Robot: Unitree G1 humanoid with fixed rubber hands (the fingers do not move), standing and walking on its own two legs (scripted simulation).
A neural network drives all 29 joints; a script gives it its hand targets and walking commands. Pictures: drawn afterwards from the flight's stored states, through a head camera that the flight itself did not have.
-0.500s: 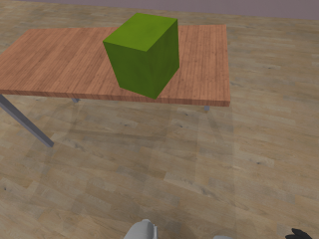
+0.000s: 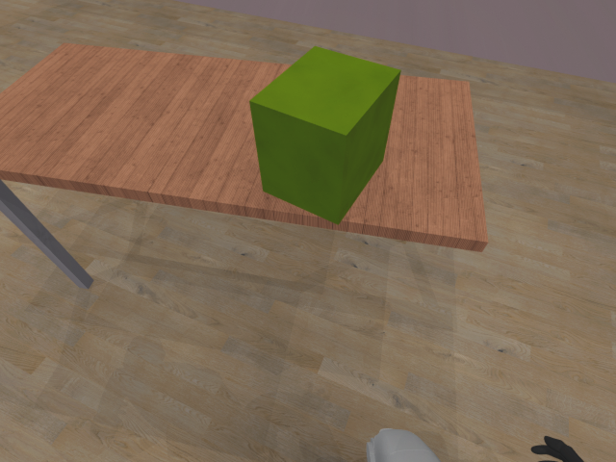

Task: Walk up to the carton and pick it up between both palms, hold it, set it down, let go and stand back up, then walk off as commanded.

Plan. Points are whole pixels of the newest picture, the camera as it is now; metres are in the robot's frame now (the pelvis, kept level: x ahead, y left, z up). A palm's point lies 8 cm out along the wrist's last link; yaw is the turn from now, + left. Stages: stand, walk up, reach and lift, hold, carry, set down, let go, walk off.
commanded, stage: walk up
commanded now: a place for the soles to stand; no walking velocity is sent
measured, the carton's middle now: (326, 135) +0.68 -0.01 +0.00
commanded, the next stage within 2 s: none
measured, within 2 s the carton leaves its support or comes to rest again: neither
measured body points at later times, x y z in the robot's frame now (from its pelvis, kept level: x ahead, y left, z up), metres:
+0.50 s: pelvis +0.00 -0.05 -0.02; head +0.01 -0.08 +0.43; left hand +0.11 +0.28 -0.08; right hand +0.07 -0.38 -0.14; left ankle +0.00 +0.08 -0.71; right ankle +0.06 -0.16 -0.74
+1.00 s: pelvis +0.02 +0.02 +0.00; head +0.06 +0.03 +0.44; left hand +0.12 +0.34 -0.11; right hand +0.08 -0.31 -0.10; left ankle +0.02 +0.09 -0.74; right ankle +0.02 -0.13 -0.69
